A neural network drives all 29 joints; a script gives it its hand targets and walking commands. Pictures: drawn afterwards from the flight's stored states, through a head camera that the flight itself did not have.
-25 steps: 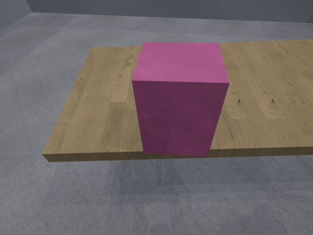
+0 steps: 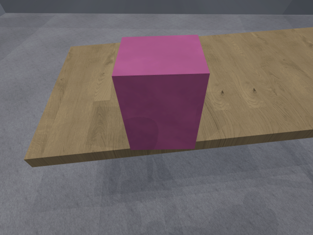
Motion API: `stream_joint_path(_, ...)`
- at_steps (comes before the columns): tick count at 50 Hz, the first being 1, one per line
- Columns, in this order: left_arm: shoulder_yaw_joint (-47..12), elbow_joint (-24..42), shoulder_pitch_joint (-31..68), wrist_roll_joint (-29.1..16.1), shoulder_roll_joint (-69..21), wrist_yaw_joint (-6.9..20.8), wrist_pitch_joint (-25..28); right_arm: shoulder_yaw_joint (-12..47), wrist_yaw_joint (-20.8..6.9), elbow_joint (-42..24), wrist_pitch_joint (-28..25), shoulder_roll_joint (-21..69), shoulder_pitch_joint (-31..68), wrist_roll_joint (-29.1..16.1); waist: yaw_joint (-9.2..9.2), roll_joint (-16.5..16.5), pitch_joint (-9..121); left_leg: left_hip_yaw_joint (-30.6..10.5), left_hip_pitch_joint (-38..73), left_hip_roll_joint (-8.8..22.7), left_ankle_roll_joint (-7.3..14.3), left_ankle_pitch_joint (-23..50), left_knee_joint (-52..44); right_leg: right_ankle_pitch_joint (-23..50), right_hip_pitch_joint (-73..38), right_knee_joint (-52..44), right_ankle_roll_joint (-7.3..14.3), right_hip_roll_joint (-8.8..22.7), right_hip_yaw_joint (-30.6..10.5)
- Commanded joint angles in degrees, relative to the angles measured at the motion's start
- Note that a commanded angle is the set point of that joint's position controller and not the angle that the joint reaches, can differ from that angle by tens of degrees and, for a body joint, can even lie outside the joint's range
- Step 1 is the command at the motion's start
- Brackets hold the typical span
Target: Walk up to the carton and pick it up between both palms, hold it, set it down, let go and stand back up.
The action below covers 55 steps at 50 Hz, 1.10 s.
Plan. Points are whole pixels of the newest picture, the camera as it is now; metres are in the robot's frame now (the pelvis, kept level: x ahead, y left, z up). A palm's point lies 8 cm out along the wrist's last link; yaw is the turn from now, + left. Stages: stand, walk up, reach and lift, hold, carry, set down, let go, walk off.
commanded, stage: walk up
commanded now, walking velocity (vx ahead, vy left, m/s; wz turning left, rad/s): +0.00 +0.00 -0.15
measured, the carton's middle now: (161, 97) +0.45 +0.02 +0.12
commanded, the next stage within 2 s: stand in 0.64 s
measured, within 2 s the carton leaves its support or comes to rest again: neither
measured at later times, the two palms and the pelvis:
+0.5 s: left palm out of the picture +0.03 +0.21 -0.13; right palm out of the picture +0.00 -0.24 -0.15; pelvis +0.00 -0.01 +0.00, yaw -3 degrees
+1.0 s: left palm out of the picture +0.02 +0.20 -0.14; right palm out of the picture -0.02 -0.21 -0.14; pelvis +0.02 -0.01 +0.01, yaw -3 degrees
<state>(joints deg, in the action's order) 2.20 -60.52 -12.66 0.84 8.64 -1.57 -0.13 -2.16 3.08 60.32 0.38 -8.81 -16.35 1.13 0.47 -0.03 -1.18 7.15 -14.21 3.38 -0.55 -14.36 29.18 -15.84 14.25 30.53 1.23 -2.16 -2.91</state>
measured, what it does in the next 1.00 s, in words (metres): stands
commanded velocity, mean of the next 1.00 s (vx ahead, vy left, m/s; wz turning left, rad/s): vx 0.00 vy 0.00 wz -0.05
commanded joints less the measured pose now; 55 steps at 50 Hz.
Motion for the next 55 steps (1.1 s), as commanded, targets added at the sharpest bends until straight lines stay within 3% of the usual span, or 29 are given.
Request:
stream_joint_path(1, 1.01, 2.0, -2.15, 0.02, 6.05, -0.22, 0.73, -1.06, 0.12, -1.88, -0.44, -4.93, -3.62, 0.01, 0.03, -2.43, -0.69, -4.56, 5.46, 4.36, 0.84, 2.83, -3.91, 6.14, 7.0, -8.85, 2.06, 7.9, -6.96)
stream_joint_path(4, 1.02, 2.18, -1.51, -0.06, 6.44, -0.27, 0.85, -1.02, -0.09, -1.87, -0.53, -4.58, -4.27, 0.03, 0.32, -3.24, -0.19, -3.97, 6.93, 3.98, 0.43, 3.54, -3.56, 5.58, 7.48, -10.52, 2.24, 8.37, -8.26)
stream_joint_path(6, 0.26, 0.28, -2.92, -0.15, 4.34, -0.45, 0.94, 0.15, -0.82, -0.82, -0.97, -1.66, -5.4, 0.03, -0.09, -2.05, 0.34, -5.5, 5.32, 3.43, 1.11, 4.55, -6.52, 3.85, 2.44, -13.14, 2.29, 7.2, -6.35)
stream_joint_path(9, 1.09, 1.39, -2.16, -0.38, 7.53, -0.11, 0.75, -2.14, -0.08, -2.14, -1.04, -8.65, -2.68, 0.21, -0.28, -1.83, -2.17, -3.82, 9.57, 5.17, 0.16, 3.5, -4.31, 6.55, 10.18, -10.15, 1.4, 7.5, -7.77)
stream_joint_path(11, 1.29, 3.26, 0.89, -0.24, 6.97, -0.01, 0.72, -1.63, 0.06, -1.52, -0.88, -6.83, -5.52, 0.16, 0.92, 0.97, -1.55, -4.84, 7.0, 6.48, 1.3, 2.72, -6.1, 7.99, 8.53, -6.49, 1.25, 6.55, -5.2)
stream_joint_path(14, 1.0, 2.91, -2.37, -0.05, 4.3, 0.1, 0.48, -1.79, 0.5, -2.23, -0.62, -7.26, -4.44, 0.28, -0.09, 6.0, -0.67, -8.48, 5.62, 11.17, 4.58, -4.31, -10.77, 4.38, 8.83, 0.45, 0.32, 2.58, -0.38)
stream_joint_path(17, 1.2, 3.09, -5.21, 0.87, 3.82, 0.24, 0.16, -2.2, 0.7, -3.24, -0.34, -8.72, -1.25, 0.44, -1.25, 8.55, -0.7, -10.85, -0.38, 15.2, 7.36, -4.99, -12.86, -1.1, 4.84, 6.9, -0.05, 3.17, 1.08)
stream_joint_path(19, 1.17, 2.98, -6.63, 1.04, 3.84, 0.39, 0.3, -2.03, 0.43, -3.6, -0.1, -7.82, 0.76, 0.43, -2.27, 6.17, -1.07, -7.29, -4.88, 12.29, 5.74, -4.15, -10.2, 1.62, 0.03, 2.89, 0.73, 4.69, -0.32)
stream_joint_path(20, 0.67, 1.85, -7.26, 0.87, 3.01, 0.25, 0.69, -0.92, -0.24, -2.92, 0.08, -4.3, 0.06, 0.12, -2.41, -0.18, -1.26, -4.42, -5.37, 6.85, 3.69, -4.82, -7.35, 6.01, -1.28, -6.58, 1.9, 6.65, -4.24)
stream_joint_path(21, 0.72, 1.54, -7.22, 0.53, 4.7, 0.05, 1.22, -0.48, -0.61, -2.69, 0.43, -2.53, -0.82, -0.26, -1.63, -7.8, -1.98, -0.6, -3.21, 1.81, 0.87, -3.05, -0.83, 4.94, 2.06, -14.17, 3.45, 11.18, -12.42)
stream_joint_path(22, 0.77, 1.15, -7.43, 0.34, 6.42, -0.18, 1.36, -0.66, -0.78, -2.4, 1.03, -2.93, -2.33, -0.11, -1.17, -11.22, -3.62, -1.63, -0.69, -0.28, -0.15, -3.45, 1.64, 1.68, 5.67, -18.82, 4.86, 14.0, -18.66)
stream_joint_path(23, 0.59, 0.87, -5.58, 0.42, 6.41, -0.39, 1.38, -0.76, -1.05, -1.9, 1.21, -2.98, -4.26, -0.12, 0.18, -11.95, -4.05, -3.3, 1.08, 0.07, 0.09, -3.63, 0.93, 1.15, 5.51, -20.13, 5.62, 14.64, -19.12)
stream_joint_path(25, 0.28, 1.58, -1.66, 0.34, 5.86, -0.71, 1.6, -0.51, -1.51, -0.19, 0.46, -3.32, -7.35, -0.36, 2.23, -8.44, -1.93, -4.58, 3.05, 1.43, 0.86, 1.54, -4.97, 8.22, -0.5, -17.74, 4.2, 11.57, -11.87)
stream_joint_path(27, -0.23, 0.58, -3.43, -0.39, 4.13, -0.7, 1.89, -0.38, -1.41, 0.55, -0.77, -4.75, -6.32, -0.38, 0.88, -5.38, 0.77, -5.83, 7.53, 3.1, 0.76, 7.45, -8.03, 12.72, -2.36, -15.3, 2.52, 7.92, -7.31)
stream_joint_path(29, -0.4, -0.89, -5.42, -0.62, 3.34, -0.63, 1.84, 0.0, -1.35, 0.94, -1.2, -4.76, -4.78, -0.31, -0.37, -2.03, -0.27, -6.72, 7.18, 3.71, 0.5, 7.95, -9.24, 10.35, -2.74, -15.32, 2.16, 6.46, -5.29)
stream_joint_path(32, -0.31, -2.53, -6.64, -0.71, 3.47, -0.55, 1.78, 0.61, -1.09, 1.93, -1.35, -3.58, -4.86, -0.24, -0.82, 1.27, -1.99, -6.85, 6.4, 3.99, 0.43, 8.38, -10.57, 12.76, -3.58, -14.16, 2.31, 6.35, -4.8)
stream_joint_path(55, -1.09, -6.13, -8.03, -0.59, 2.21, -0.83, 1.54, 1.16, -0.43, 5.63, -1.07, -2.28, -6.94, -0.35, -0.81, 0.07, -3.39, -6.45, 6.9, 3.69, 0.85, 8.17, -9.66, 15.24, -2.64, -12.32, 1.79, 6.03, -4.25)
